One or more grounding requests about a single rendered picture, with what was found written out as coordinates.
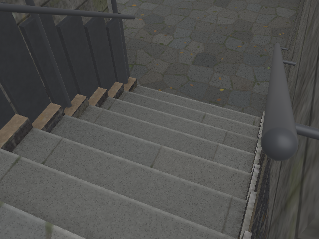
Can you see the stairs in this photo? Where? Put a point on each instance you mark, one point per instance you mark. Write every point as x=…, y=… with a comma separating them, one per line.
x=148, y=165

